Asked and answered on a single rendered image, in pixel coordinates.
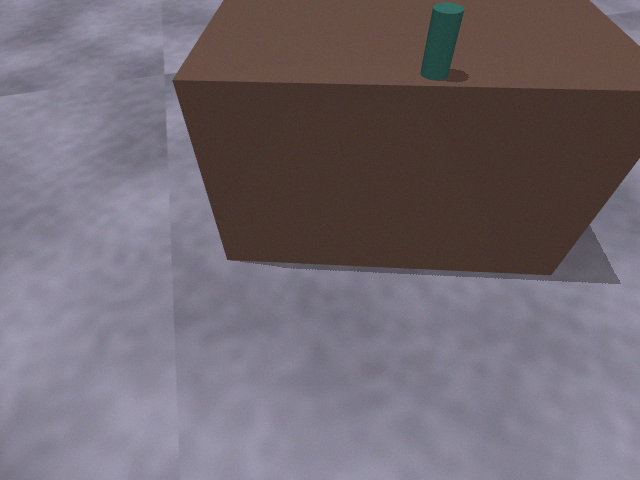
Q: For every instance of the can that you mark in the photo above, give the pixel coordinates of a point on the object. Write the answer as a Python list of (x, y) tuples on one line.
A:
[(441, 40)]

